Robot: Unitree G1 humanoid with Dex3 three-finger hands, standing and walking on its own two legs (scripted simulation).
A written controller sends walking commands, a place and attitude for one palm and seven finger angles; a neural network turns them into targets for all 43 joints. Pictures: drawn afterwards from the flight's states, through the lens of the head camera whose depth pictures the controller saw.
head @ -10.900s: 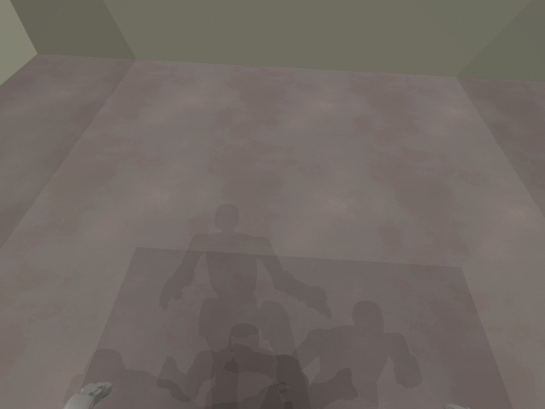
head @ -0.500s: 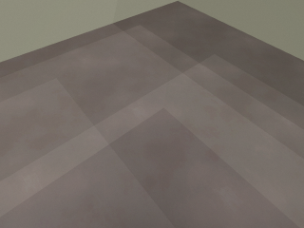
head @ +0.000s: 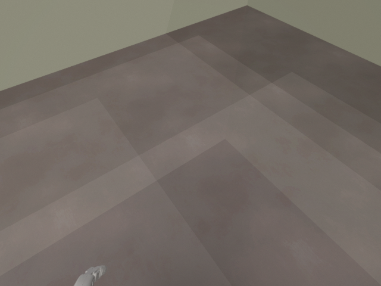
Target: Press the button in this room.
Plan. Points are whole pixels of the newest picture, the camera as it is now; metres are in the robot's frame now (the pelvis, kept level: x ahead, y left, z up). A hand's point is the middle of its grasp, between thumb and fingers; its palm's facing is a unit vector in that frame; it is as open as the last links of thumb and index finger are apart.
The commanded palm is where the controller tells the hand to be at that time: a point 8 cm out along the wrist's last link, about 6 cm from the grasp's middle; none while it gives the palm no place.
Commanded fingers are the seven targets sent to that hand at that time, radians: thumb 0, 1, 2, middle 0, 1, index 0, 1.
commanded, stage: turn or walk to find it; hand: left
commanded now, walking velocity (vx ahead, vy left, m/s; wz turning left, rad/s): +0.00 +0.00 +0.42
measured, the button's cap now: out of the picture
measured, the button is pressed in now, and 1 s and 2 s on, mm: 0 0 0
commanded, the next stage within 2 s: none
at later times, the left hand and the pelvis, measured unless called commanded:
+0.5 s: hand out of the picture -0.06 +0.19 -0.17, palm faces +0.28 -0.93 -0.25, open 7.3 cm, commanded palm none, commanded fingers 0.00 0.90 0.90 -0.20 -0.30 -0.20 -0.30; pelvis -0.04 -0.01 +0.00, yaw +15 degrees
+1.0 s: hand out of the picture -0.08 +0.25 -0.16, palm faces +0.41 -0.88 -0.25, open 7.3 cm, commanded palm none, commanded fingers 0.00 0.90 0.90 -0.20 -0.30 -0.20 -0.30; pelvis -0.08 +0.02 +0.01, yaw +24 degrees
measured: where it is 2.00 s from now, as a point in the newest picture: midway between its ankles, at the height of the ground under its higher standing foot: outside the picture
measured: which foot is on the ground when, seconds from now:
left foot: down 0.00-0.06, up 0.08-0.54, down 0.56-1.00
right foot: up 0.00-0.02, down 0.04-0.56, up 0.58-1.00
